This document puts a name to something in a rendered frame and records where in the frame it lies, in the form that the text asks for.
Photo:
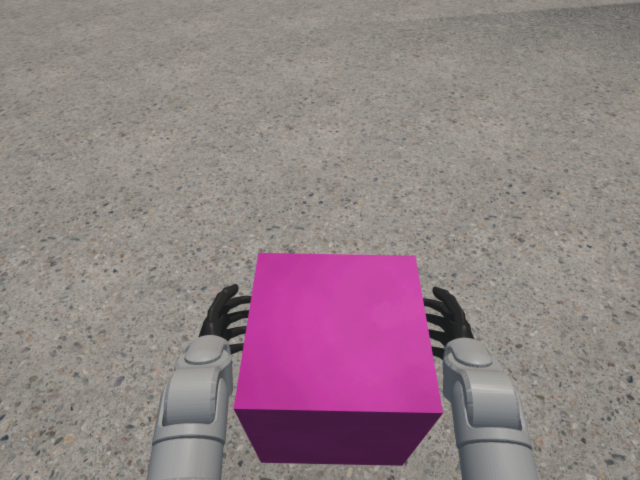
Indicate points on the carton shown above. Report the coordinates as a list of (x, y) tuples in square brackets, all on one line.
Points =
[(337, 364)]

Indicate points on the robot right forearm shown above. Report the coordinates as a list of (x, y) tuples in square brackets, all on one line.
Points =
[(490, 427)]

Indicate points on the left robot hand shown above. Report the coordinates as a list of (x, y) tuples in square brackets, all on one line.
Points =
[(218, 320)]

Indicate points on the robot left forearm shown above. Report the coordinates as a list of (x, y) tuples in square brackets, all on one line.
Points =
[(190, 429)]

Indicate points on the right robot hand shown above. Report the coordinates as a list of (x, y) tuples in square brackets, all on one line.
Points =
[(453, 323)]

